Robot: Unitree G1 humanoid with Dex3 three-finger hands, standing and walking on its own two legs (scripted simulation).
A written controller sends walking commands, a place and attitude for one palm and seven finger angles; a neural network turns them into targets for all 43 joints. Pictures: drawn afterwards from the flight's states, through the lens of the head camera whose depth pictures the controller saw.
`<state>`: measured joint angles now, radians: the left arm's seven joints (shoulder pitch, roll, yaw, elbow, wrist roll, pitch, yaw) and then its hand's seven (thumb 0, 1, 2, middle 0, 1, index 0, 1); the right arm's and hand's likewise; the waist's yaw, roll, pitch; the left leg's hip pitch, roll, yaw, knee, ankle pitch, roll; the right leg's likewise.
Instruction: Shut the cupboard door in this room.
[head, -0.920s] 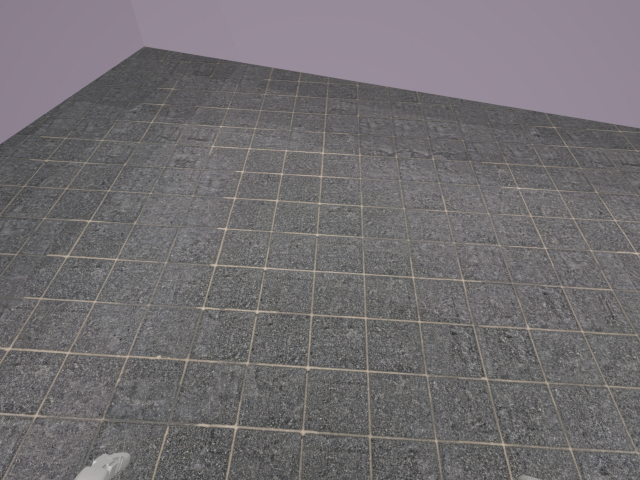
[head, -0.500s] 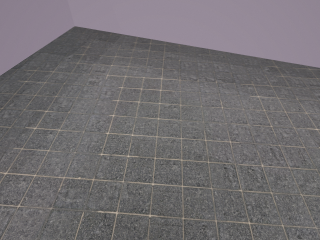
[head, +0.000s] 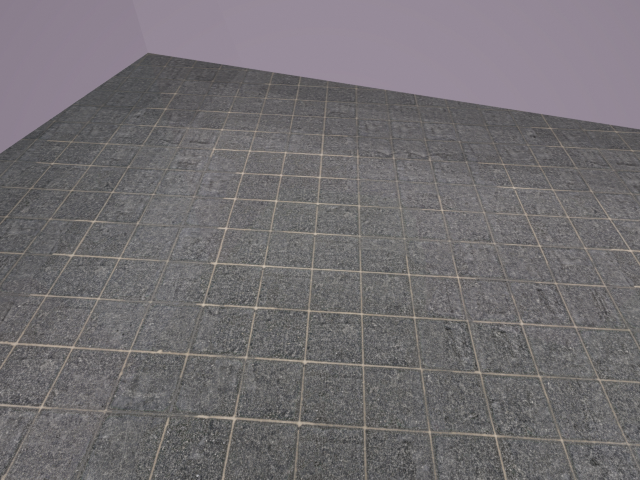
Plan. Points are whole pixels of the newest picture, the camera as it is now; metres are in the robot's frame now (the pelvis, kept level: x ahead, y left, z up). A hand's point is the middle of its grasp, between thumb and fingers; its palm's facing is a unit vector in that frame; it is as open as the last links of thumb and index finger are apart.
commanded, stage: turn or walk to find it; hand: left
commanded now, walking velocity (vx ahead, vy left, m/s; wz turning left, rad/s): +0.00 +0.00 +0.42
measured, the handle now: out of the picture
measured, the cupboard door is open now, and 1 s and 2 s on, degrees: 100 100 100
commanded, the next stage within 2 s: none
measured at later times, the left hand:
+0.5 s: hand out of the picture +0.04 +0.23 -0.18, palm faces +0.11 -0.97 -0.21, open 7.3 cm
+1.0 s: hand out of the picture -0.07 +0.17 -0.16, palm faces +0.39 -0.88 -0.28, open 7.3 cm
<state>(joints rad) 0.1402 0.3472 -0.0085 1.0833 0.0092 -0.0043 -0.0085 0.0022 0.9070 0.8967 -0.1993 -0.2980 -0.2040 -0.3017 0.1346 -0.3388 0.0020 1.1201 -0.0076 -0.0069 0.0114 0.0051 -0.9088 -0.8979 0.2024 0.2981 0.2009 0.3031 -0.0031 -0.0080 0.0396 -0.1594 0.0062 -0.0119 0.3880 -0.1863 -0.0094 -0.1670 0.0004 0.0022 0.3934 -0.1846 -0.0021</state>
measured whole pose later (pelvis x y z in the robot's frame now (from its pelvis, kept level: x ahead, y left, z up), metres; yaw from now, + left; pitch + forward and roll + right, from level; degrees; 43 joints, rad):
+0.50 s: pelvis -0.01 +0.02 -0.01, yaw +8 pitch +0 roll -2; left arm 0.16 0.25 0.02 0.97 0.01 0.05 0.02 0.00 0.91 0.90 -0.20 -0.30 -0.20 -0.30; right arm 0.23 -0.17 -0.01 1.00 -0.01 0.03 0.00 0.00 -0.91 -0.90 0.20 0.30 0.20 0.30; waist -0.02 -0.04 0.08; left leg -0.31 -0.05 -0.09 0.51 -0.20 0.04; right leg -0.41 -0.02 -0.02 0.98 -0.47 0.04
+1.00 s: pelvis -0.05 -0.04 +0.00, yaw +23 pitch -1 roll +2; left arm 0.26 0.19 0.03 0.92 0.02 0.01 0.03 0.00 0.91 0.90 -0.20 -0.30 -0.20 -0.30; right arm 0.24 -0.27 -0.09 0.99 -0.02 0.08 0.02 0.00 -0.91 -0.90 0.20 0.30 0.20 0.30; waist -0.02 0.02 0.04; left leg -0.49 0.01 -0.05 1.12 -0.34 -0.06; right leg -0.17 -0.05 -0.13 0.48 -0.29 -0.04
